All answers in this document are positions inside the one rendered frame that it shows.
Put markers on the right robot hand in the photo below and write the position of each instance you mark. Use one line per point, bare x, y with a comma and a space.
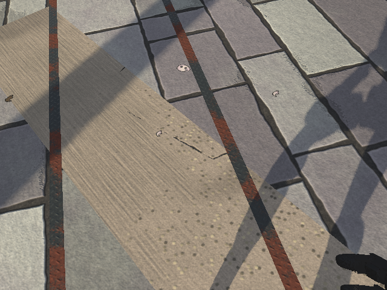
374, 266

